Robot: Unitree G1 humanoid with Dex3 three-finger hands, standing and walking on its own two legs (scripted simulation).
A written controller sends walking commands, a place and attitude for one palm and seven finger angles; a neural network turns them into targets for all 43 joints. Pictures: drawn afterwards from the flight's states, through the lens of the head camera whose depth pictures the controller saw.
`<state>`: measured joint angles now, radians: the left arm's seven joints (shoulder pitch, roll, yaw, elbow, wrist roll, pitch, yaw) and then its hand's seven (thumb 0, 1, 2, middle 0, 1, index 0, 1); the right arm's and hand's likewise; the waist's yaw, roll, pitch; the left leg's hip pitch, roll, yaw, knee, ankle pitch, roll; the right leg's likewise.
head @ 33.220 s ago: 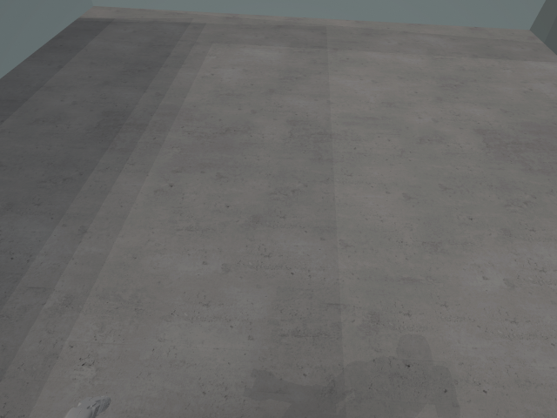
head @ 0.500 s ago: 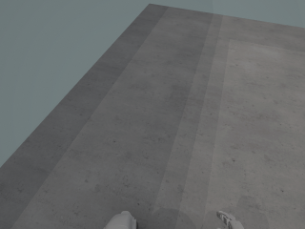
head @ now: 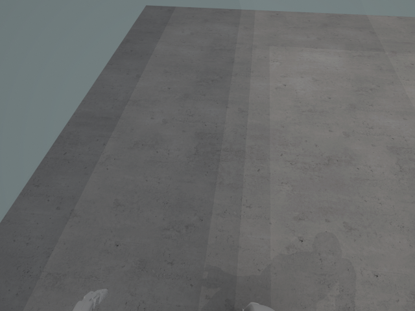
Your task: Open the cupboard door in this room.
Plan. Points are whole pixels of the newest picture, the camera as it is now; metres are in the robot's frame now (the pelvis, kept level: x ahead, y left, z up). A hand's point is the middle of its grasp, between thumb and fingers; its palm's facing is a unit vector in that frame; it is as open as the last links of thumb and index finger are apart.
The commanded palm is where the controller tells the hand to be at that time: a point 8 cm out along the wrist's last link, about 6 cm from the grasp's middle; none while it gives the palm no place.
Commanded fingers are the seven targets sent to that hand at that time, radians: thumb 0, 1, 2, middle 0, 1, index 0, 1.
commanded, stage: turn to face it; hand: left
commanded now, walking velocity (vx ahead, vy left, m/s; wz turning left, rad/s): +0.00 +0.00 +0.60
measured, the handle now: out of the picture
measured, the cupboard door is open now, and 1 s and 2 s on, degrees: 51 51 51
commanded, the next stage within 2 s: none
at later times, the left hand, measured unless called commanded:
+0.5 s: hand (119, 294) +0.18 +0.21 -0.18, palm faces +0.27 -0.94 -0.20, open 7.3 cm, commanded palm none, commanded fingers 0.00 0.90 0.90 -0.20 -0.30 -0.20 -0.30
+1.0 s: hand (158, 300) +0.16 +0.12 -0.14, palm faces +0.54 -0.80 -0.26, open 7.4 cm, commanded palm none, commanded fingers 0.00 0.90 0.90 -0.20 -0.30 -0.20 -0.30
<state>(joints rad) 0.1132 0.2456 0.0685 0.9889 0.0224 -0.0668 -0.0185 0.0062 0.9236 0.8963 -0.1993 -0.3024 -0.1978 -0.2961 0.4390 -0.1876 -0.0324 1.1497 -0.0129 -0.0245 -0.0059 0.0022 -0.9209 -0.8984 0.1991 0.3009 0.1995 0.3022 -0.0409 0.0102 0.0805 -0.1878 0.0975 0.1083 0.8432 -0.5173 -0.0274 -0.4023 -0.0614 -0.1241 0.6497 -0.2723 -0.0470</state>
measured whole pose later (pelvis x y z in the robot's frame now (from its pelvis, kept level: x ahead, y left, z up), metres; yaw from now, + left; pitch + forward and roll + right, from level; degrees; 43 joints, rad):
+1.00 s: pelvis +0.23 -0.07 +0.02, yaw +34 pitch +1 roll +4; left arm 0.26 0.19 0.03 0.90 0.02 -0.01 0.02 0.00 0.90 0.90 -0.21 -0.30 -0.20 -0.30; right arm 0.11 -0.25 -0.07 0.93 -0.01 0.08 0.03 0.01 -0.91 -0.90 0.20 0.30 0.20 0.30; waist 0.00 -0.03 0.11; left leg -0.46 0.02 0.07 0.90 -0.42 -0.06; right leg -0.17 -0.11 -0.21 0.52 -0.37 -0.03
